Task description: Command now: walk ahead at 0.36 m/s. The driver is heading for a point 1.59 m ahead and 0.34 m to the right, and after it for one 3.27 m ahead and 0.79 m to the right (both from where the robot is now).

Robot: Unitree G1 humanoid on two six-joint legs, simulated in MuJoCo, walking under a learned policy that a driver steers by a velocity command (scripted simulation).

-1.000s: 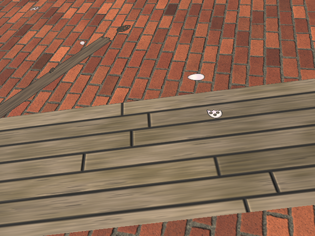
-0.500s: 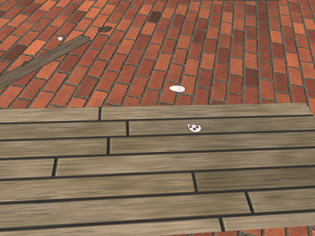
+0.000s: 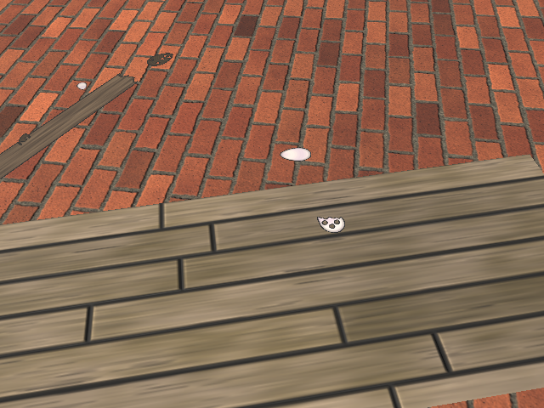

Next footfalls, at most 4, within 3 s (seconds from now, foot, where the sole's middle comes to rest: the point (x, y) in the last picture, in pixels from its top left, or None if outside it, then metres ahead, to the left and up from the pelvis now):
0.50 left None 0.41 0.06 -0.77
1.04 right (323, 332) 0.72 -0.10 -0.77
1.56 left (262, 244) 1.02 0.05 -0.77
2.08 right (355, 203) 1.17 -0.25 -0.77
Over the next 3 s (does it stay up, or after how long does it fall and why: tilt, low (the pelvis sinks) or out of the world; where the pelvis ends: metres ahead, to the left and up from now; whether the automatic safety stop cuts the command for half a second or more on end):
stays up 1.47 -0.35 0.01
